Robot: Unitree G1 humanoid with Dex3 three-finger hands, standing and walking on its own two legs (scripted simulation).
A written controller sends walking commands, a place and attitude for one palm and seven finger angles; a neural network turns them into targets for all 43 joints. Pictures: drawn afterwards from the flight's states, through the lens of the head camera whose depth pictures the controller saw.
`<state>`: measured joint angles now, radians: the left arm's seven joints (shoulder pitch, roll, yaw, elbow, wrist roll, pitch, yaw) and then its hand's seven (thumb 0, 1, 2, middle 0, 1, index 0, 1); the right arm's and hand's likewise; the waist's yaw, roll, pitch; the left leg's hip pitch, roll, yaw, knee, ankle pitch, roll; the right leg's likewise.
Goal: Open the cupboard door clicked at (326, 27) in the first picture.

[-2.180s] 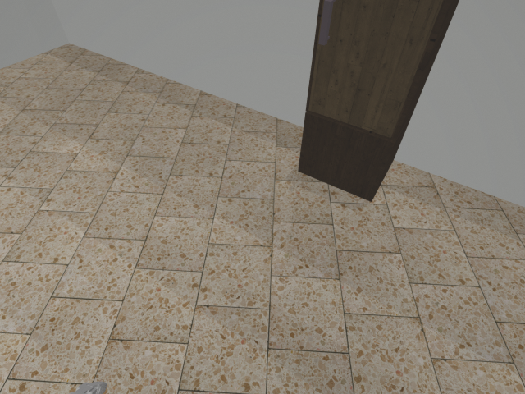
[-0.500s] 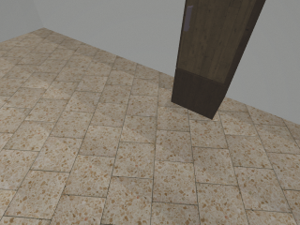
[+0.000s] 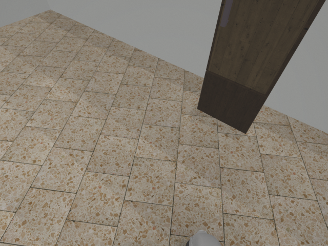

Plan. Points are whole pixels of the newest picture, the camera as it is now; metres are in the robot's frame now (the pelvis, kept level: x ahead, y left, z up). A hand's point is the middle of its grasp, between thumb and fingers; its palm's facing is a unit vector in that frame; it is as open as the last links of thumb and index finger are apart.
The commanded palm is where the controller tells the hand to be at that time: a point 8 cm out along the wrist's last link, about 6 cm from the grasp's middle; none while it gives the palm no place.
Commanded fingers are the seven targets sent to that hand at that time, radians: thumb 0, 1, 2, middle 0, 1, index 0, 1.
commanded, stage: walk to a spot facing it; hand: left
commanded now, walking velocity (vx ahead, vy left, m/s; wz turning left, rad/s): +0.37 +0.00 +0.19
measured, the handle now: (228, 9) +1.17 -0.32 +0.06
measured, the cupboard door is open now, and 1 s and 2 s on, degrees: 0 0 0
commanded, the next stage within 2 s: turn to face it in 0.56 s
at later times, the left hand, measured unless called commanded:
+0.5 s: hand out of the picture +0.15 +0.19 -0.20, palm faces +0.23 -0.96 -0.15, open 7.3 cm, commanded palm none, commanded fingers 0.00 0.90 0.90 -0.20 -0.30 -0.20 -0.30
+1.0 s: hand (112, 153) +0.45 +0.20 -0.18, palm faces +0.10 -0.97 -0.24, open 7.3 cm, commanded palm none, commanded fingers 0.00 0.90 0.90 -0.20 -0.30 -0.20 -0.30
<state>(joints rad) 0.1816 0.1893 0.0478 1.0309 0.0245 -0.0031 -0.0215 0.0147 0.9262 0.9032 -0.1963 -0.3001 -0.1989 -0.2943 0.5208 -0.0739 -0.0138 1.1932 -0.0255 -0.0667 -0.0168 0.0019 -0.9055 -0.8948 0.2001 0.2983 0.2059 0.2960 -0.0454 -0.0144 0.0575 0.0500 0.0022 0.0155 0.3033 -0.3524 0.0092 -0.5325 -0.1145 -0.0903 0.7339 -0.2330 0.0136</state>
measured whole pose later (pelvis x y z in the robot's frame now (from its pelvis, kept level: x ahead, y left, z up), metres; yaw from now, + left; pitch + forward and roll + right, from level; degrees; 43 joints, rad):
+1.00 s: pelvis +0.41 +0.00 -0.02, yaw +4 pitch -2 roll +1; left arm 0.19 0.17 0.06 1.01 0.02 -0.02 0.00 0.01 0.92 0.90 -0.20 -0.30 -0.20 -0.29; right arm 0.31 -0.15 -0.05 1.10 -0.01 0.00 -0.02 0.00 -0.91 -0.89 0.20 0.30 0.20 0.30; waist 0.00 0.03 0.12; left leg -0.21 0.10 0.14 0.95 -0.54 -0.04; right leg -0.41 -0.02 -0.13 0.68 -0.23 -0.08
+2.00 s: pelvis +0.45 +0.01 -0.01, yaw -29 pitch +0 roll +0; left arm 0.11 0.20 0.04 0.91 0.02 0.02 0.01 0.01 0.90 0.90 -0.20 -0.30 -0.20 -0.29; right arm 0.24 -0.26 -0.06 0.99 -0.02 0.06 -0.03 0.01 -0.91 -0.90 0.20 0.30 0.20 0.30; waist -0.03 0.05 0.09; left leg -0.44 0.11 0.06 1.08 -0.49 -0.08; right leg -0.26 -0.01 -0.05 0.56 -0.31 -0.02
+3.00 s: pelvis +0.57 -0.11 +0.00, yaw -36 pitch +0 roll -1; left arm 0.31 0.13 0.02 1.12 0.03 -0.05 0.02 0.00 0.92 0.90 -0.20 -0.30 -0.20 -0.29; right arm 0.22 -0.18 -0.06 1.05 -0.02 -0.01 0.01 0.01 -0.93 -0.90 0.19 0.30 0.20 0.29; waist 0.00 0.03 0.02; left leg -0.48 0.11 0.12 0.79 -0.27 -0.03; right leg -0.08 -0.02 -0.17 0.38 -0.30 -0.01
